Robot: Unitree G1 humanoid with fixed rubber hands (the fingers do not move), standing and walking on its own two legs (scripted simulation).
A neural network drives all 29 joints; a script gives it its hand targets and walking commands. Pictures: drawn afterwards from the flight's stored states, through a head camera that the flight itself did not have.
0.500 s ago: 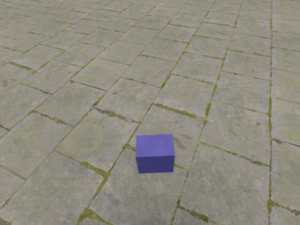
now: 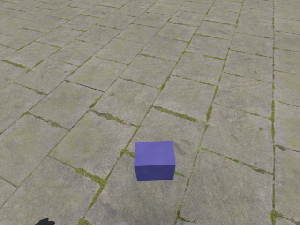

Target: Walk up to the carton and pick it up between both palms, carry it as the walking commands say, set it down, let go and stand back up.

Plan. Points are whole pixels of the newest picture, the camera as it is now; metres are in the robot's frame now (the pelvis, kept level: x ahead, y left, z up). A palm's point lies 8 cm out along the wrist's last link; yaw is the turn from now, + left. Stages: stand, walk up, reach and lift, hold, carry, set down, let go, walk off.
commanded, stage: walk up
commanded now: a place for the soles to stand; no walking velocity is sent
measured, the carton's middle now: (154, 161) +0.60 +0.01 -0.62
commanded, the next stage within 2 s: none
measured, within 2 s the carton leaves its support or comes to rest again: neither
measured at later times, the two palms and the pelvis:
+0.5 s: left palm out of the picture +0.15 +0.32 -0.06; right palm out of the picture +0.11 -0.33 -0.08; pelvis +0.03 +0.00 +0.00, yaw +0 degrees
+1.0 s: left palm out of the picture +0.15 +0.33 -0.06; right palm out of the picture +0.12 -0.31 -0.07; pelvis +0.04 +0.01 +0.00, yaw +0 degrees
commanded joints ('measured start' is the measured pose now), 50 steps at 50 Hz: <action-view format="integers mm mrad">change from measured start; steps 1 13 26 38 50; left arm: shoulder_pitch -28 42 -37 -54 -215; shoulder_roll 300 217 238 191 203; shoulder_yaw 87 72 56 52 65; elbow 11 45 50 43 -65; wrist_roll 27 22 25 25 34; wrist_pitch -9 8 4 14 2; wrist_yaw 31 21 25 23 -10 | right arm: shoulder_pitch -57 -100 -98 -100 205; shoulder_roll -212 -188 -188 -228 -343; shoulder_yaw -110 -94 -87 -96 -158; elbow -51 -46 -38 -28 1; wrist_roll -17 -8 -7 -19 -29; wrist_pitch -10 -27 -28 -32 -71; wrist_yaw -8 -22 -20 -20 1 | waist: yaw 23 52 23 29 -139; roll -98 -28 -96 49 165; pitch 72 -87 -92 -60 62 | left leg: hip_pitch -221 -102 -67 -49 443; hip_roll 18 51 23 96 310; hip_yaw -34 -119 -92 -210 -754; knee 101 -251 -194 -334 -703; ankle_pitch -10 168 205 107 -379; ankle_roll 41 89 81 133 322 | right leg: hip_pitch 71 176 122 81 -604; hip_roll -247 -91 -114 -39 -12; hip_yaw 460 183 237 101 63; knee -495 -259 -261 -187 244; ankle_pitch -75 45 87 5 -146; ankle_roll -227 -86 -117 -70 -3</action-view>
